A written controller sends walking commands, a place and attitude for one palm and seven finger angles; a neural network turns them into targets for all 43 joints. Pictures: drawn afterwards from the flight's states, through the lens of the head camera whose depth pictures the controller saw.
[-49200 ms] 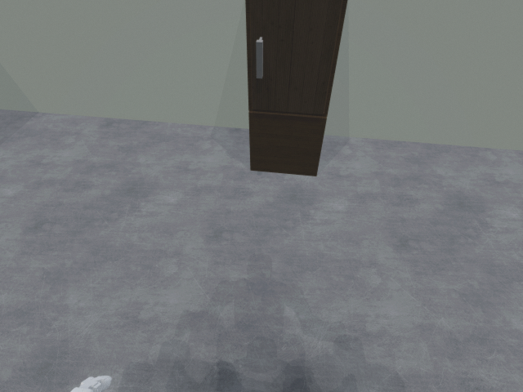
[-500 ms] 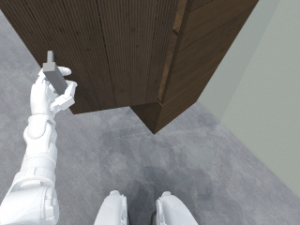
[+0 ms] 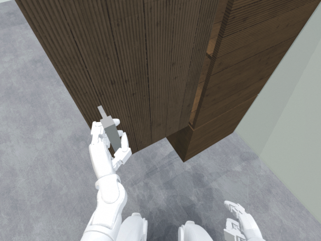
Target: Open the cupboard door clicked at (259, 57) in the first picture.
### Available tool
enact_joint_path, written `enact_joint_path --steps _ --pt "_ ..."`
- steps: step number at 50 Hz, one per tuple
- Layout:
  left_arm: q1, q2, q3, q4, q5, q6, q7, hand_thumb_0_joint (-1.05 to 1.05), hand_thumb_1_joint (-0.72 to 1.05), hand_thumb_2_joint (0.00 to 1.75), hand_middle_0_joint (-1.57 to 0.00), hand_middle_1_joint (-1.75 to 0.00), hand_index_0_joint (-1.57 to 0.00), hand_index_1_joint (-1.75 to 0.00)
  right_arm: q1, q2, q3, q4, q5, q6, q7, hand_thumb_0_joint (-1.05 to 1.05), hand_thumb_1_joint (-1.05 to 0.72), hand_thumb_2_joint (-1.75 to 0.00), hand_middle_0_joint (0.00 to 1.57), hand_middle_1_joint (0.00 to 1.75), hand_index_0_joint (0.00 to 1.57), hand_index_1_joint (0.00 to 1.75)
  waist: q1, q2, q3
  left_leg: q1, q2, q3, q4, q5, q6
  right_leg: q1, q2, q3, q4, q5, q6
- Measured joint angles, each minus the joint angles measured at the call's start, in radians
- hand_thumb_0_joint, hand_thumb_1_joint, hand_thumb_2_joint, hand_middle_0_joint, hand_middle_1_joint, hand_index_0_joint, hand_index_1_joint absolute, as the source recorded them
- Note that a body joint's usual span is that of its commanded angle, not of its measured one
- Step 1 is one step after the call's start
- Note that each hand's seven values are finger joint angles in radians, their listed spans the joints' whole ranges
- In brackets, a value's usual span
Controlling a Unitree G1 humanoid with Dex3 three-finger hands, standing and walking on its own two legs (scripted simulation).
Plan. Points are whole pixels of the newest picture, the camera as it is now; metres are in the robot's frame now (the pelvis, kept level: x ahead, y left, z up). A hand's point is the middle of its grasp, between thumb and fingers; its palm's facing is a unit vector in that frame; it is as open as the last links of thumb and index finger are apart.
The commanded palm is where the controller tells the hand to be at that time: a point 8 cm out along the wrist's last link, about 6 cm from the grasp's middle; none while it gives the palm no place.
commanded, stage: pull the door open along its arc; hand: left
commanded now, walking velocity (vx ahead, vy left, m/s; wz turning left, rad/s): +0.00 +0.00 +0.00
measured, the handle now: (110, 131) +0.38 +0.16 +0.02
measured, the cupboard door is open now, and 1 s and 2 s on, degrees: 89 100 100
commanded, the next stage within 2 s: open thumb and fingers to let go in 0.22 s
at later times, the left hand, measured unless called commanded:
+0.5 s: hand (142, 163) +0.30 +0.07 +0.02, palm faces +0.42 -0.91 -0.02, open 6.8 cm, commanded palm +0.25 +0.11 +0.02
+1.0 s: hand (142, 164) +0.30 +0.06 +0.02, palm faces +0.39 -0.92 +0.00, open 14.3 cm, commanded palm +0.25 +0.10 +0.02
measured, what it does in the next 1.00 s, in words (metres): stands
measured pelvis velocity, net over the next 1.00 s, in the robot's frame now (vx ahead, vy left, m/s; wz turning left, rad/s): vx -0.01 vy -0.02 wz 0.04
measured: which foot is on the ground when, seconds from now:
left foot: down 0.00-1.00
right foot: down 0.00-1.00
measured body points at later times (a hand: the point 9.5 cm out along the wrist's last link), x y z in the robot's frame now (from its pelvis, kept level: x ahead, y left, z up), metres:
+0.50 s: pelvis -0.01 -0.04 +0.00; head +0.08 -0.05 +0.44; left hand +0.27 +0.11 +0.02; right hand +0.17 -0.25 -0.12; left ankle +0.02 +0.10 -0.63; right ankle -0.01 -0.08 -0.63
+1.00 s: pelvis -0.01 -0.02 +0.00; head +0.07 -0.03 +0.44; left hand +0.27 +0.11 +0.02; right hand +0.16 -0.24 -0.12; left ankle +0.02 +0.10 -0.63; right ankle -0.01 -0.08 -0.63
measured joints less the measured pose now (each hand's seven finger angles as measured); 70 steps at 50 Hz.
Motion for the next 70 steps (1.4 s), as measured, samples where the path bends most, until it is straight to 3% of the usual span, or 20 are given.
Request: enact_joint_path --steps 6,12,16,20,24,32,44,53,63,65,68,70 --pt "0.100 -0.030 -0.068 -0.045 -0.006 0.011 0.009 0.03 0.64 0.73 -0.27 -1.30 -0.32 -1.32 0.028 0.004 0.004 0.022 -0.003 -0.027 -0.014 0.01 -0.91 -0.90 0.20 0.30 0.21 0.30 -0.001 0.002 -0.002 0.041 -0.002 -0.014 -0.033 0.013 -0.016 0.042 0.001 -0.012 -0.028 0.006 -0.014" --pt "0.181 -0.051 -0.131 -0.095 0.031 0.012 0.035 0.03 0.65 0.73 -0.25 -1.30 -0.32 -1.33 0.042 -0.009 -0.002 0.031 -0.012 -0.070 -0.023 0.01 -0.91 -0.90 0.20 0.30 0.21 0.30 -0.010 0.002 -0.007 0.045 -0.006 -0.024 -0.039 0.019 -0.030 0.045 -0.002 -0.022 -0.025 0.002 -0.028" --pt "0.176 -0.050 -0.121 -0.107 0.038 0.026 0.054 0.03 0.65 0.75 -0.26 -1.29 -0.28 -1.33 0.038 -0.018 -0.006 0.036 -0.017 -0.102 -0.030 0.01 -0.91 -0.90 0.20 0.30 0.20 0.30 -0.013 0.005 -0.014 0.029 -0.009 -0.033 -0.028 0.018 -0.039 0.030 -0.005 -0.032 -0.009 -0.006 -0.037" --pt "0.138 -0.043 -0.111 -0.080 0.050 -0.004 0.073 0.02 0.63 0.77 -0.29 -1.31 -0.28 -1.34 0.019 -0.024 -0.011 0.050 -0.019 -0.116 -0.042 0.01 -0.91 -0.90 0.20 0.30 0.20 0.30 -0.009 0.004 -0.006 0.004 -0.013 -0.042 -0.009 0.018 -0.047 0.007 -0.010 -0.042 0.015 -0.014 -0.043" --pt "0.107 -0.030 -0.101 -0.065 0.035 -0.002 0.055 0.02 0.60 0.77 -0.33 -1.32 -0.31 -1.33 0.007 -0.024 -0.015 0.057 -0.016 -0.114 -0.048 0.01 -0.91 -0.90 0.20 0.30 0.20 0.30 -0.003 0.000 -0.001 -0.013 -0.016 -0.046 -0.001 0.022 -0.053 -0.011 -0.014 -0.047 0.029 -0.015 -0.048" --pt "0.112 -0.029 -0.095 -0.063 -0.002 0.016 0.033 0.01 0.30 0.64 -0.33 -1.29 -0.34 -1.29 0.015 -0.022 -0.012 0.055 -0.007 -0.105 -0.051 0.01 -0.91 -0.90 0.20 0.30 0.20 0.30 -0.004 0.010 -0.001 0.004 -0.017 -0.045 -0.023 0.034 -0.055 0.004 -0.014 -0.046 0.012 -0.006 -0.049" --pt "0.104 -0.035 -0.107 -0.048 0.015 -0.009 0.040 0.00 -0.34 0.37 -0.29 -1.17 -0.30 -1.17 0.023 -0.027 -0.018 0.060 -0.009 -0.104 -0.049 0.01 -0.91 -0.90 0.20 0.30 0.20 0.30 -0.008 0.007 0.000 -0.008 -0.016 -0.039 -0.008 0.030 -0.044 -0.006 -0.014 -0.040 0.019 -0.003 -0.041" --pt "0.097 -0.049 -0.128 -0.039 0.038 0.008 0.066 -0.01 -0.48 0.31 -0.23 -0.85 -0.26 -0.87 0.024 -0.020 -0.011 0.050 -0.013 -0.107 -0.048 0.01 -0.91 -0.90 0.20 0.30 0.20 0.30 -0.007 0.015 -0.003 -0.007 -0.015 -0.033 -0.002 0.028 -0.029 -0.002 -0.013 -0.035 0.015 0.002 -0.029" --pt "0.089 -0.045 -0.150 -0.036 0.048 0.022 0.063 -0.01 -0.50 0.30 -0.35 -0.64 -0.36 -0.67 0.011 -0.012 -0.001 0.047 -0.015 -0.115 -0.043 0.01 -0.91 -0.90 0.20 0.30 0.21 0.30 0.001 0.020 -0.001 -0.012 -0.015 -0.033 0.011 0.026 -0.017 -0.002 -0.014 -0.035 0.016 0.007 -0.019" --pt "0.099 -0.022 -0.153 -0.052 0.044 0.016 0.008 -0.01 -0.50 0.30 -0.34 -0.60 -0.34 -0.63 0.012 -0.015 0.003 0.035 -0.009 -0.110 -0.038 0.01 -0.91 -0.90 0.20 0.30 0.21 0.30 -0.002 0.019 0.002 -0.017 -0.019 -0.033 0.015 0.027 -0.014 -0.005 -0.018 -0.035 0.022 0.006 -0.016" --pt "0.107 0.062 -0.160 -0.070 0.019 -0.010 -0.164 -0.01 -0.50 0.30 -0.30 -0.52 -0.24 -0.54 0.027 -0.026 0.001 0.010 0.005 -0.101 -0.037 0.01 -0.91 -0.90 0.20 0.30 0.21 0.30 0.000 0.022 0.005 -0.030 -0.025 -0.035 0.031 0.024 -0.009 -0.015 -0.024 -0.039 0.037 0.001 -0.014" --pt "0.105 0.118 -0.165 -0.082 -0.020 -0.022 -0.281 -0.01 -0.50 0.30 -0.26 -0.47 -0.18 -0.48 0.033 -0.037 -0.001 -0.001 0.020 -0.096 -0.040 0.01 -0.91 -0.90 0.20 0.30 0.21 0.30 0.001 0.029 0.011 -0.036 -0.026 -0.037 0.045 0.019 -0.005 -0.017 -0.025 -0.041 0.046 -0.003 -0.010"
